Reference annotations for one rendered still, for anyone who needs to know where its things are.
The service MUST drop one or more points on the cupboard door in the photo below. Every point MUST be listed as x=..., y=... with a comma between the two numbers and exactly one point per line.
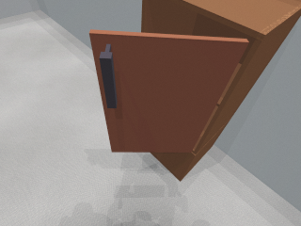
x=167, y=87

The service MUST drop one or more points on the handle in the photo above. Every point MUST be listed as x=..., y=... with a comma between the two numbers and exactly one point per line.
x=108, y=75

